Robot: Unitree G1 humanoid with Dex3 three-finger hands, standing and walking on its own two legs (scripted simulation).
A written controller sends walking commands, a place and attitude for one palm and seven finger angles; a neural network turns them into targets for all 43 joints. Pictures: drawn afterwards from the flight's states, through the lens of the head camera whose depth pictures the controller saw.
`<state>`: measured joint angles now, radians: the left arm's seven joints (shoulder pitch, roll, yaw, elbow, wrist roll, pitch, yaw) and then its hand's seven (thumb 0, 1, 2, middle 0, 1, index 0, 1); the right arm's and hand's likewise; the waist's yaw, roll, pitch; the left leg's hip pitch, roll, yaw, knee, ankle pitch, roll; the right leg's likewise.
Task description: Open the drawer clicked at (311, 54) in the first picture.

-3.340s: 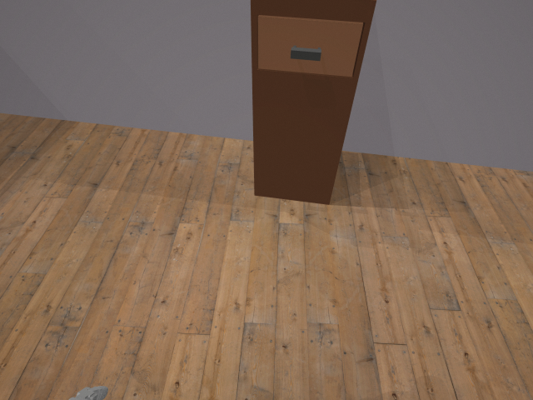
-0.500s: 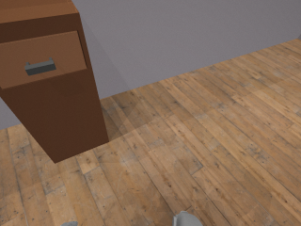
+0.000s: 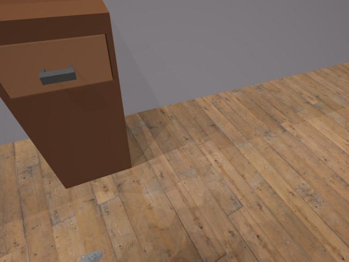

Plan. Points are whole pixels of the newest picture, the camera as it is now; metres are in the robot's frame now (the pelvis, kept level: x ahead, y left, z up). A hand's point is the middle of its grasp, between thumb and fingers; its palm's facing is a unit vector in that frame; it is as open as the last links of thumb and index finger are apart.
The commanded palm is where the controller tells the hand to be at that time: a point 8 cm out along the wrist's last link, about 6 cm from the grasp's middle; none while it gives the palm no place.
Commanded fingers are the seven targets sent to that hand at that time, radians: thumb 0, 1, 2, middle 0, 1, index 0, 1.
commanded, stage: turn to face it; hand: left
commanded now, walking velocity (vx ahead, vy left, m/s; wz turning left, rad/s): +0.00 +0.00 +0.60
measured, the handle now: (57, 72) +0.66 +0.41 +0.04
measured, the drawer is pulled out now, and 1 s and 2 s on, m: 0.00 0.00 0.00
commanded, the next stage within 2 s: take the last steps up to it in 0.68 s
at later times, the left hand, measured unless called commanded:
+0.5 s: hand out of the picture +0.03 +0.22 -0.14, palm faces +0.27 -0.93 -0.27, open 7.4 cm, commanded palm none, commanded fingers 0.00 0.90 0.90 -0.20 -0.30 -0.20 -0.30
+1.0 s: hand out of the picture -0.12 +0.12 -0.15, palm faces +0.50 -0.84 -0.21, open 7.3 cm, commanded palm none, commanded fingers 0.00 0.90 0.90 -0.20 -0.30 -0.20 -0.30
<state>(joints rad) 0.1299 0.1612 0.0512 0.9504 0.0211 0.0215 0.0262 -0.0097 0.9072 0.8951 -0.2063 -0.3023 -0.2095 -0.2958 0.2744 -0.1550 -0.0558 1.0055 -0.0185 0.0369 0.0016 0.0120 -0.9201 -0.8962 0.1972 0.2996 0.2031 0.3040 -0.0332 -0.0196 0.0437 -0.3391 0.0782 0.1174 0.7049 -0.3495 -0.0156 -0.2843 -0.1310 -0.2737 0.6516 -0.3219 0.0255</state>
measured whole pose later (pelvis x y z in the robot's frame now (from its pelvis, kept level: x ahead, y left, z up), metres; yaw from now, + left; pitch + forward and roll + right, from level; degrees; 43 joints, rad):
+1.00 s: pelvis -0.03 -0.03 +0.02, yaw +26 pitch +0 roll +1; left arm 0.35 0.17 0.03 1.02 0.03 -0.02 0.01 0.00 0.90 0.90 -0.20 -0.30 -0.21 -0.30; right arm 0.20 -0.21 -0.06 1.02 -0.03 0.05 0.02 0.01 -0.91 -0.90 0.19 0.30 0.20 0.30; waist 0.05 0.00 0.02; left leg -0.27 0.05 0.05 0.69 -0.42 -0.02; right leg -0.18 -0.08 -0.16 0.46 -0.27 0.00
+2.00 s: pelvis +0.24 +0.06 +0.01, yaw +24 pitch -1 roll +0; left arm 0.30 0.15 0.02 1.13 0.01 0.00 0.03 0.00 0.91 0.90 -0.20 -0.30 -0.20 -0.29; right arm 0.20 -0.14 -0.02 1.07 -0.02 -0.03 -0.04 0.00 -0.94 -0.90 0.20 0.30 0.20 0.30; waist 0.04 -0.05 0.02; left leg -0.28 0.05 0.13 0.55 -0.25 0.03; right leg -0.15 -0.03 -0.15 0.53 -0.35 -0.01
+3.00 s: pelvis +0.22 +0.04 +0.02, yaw +25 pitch +1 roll +0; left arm 0.32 0.20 0.04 1.14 0.02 0.04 0.01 0.00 0.91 0.90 -0.20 -0.30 -0.20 -0.29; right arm 0.28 -0.13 -0.02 1.09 -0.03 0.00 -0.03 0.01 -0.94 -0.90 0.20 0.30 0.21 0.30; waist 0.01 -0.05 -0.03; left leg -0.14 0.02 0.01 0.39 -0.27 -0.01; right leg -0.31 -0.05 -0.05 0.63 -0.34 0.02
